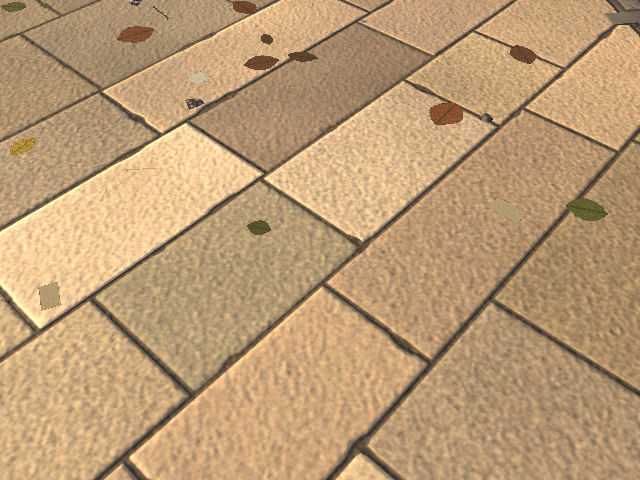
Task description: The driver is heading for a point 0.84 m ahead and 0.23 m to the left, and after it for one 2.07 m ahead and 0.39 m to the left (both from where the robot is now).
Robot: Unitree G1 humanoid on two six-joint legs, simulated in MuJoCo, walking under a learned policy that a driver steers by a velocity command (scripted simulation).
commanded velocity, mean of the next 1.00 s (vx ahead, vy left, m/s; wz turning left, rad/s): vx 0.08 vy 0.00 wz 0.00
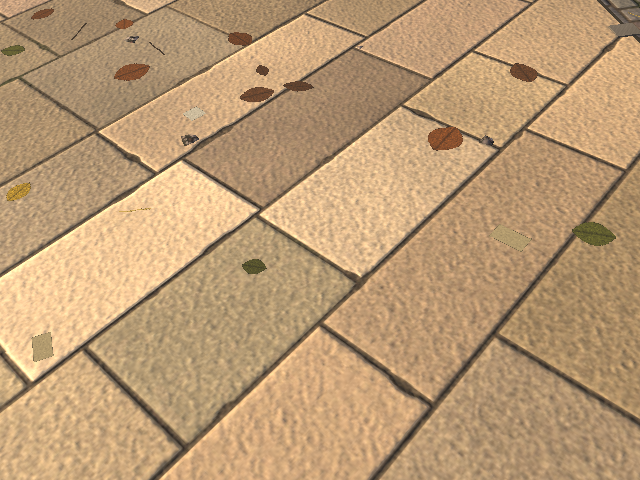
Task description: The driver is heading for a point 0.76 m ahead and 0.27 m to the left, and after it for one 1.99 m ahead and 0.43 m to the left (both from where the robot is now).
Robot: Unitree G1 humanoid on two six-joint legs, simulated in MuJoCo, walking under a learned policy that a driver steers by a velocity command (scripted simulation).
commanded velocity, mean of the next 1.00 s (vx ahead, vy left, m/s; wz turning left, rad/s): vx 0.46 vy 0.00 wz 0.48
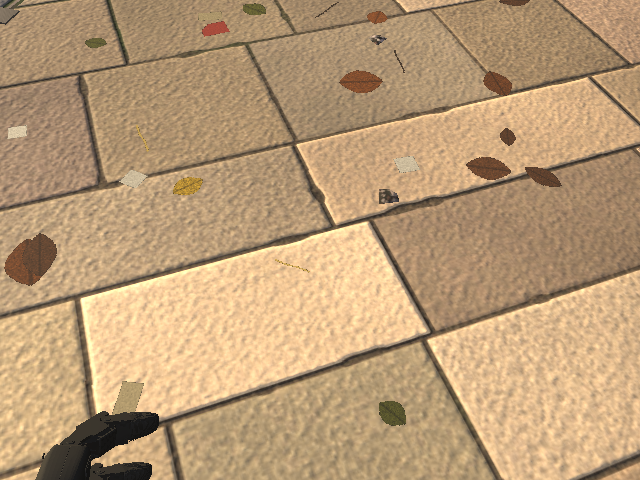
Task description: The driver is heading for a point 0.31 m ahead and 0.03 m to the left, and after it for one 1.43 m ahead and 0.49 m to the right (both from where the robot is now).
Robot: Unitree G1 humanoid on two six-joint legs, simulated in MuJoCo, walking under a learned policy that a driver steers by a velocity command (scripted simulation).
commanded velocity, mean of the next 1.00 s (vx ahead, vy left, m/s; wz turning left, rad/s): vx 0.19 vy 0.00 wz -0.16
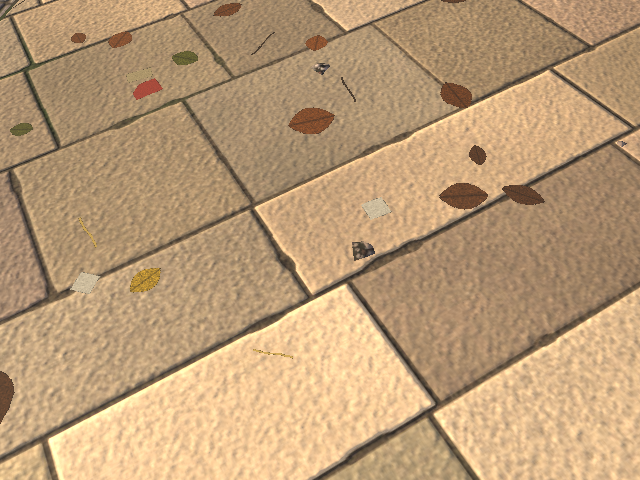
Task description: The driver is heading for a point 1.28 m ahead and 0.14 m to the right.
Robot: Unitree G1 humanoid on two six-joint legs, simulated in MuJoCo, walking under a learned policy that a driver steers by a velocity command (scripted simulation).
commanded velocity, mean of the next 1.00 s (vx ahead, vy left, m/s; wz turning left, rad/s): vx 0.30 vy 0.00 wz -0.29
